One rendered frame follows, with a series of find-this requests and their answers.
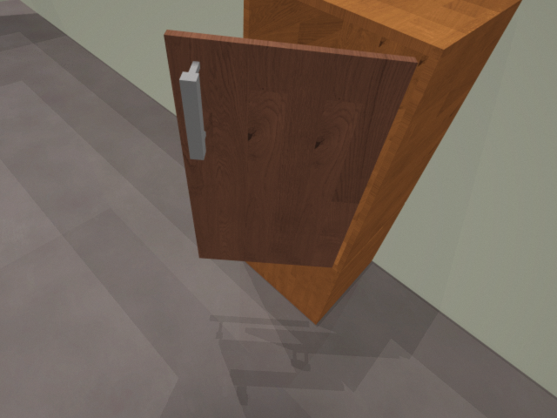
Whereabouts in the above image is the cupboard door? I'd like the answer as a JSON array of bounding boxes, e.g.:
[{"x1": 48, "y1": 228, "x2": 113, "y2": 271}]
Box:
[{"x1": 164, "y1": 30, "x2": 418, "y2": 267}]

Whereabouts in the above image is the handle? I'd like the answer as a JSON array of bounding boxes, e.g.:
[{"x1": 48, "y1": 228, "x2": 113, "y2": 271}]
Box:
[{"x1": 179, "y1": 61, "x2": 206, "y2": 160}]

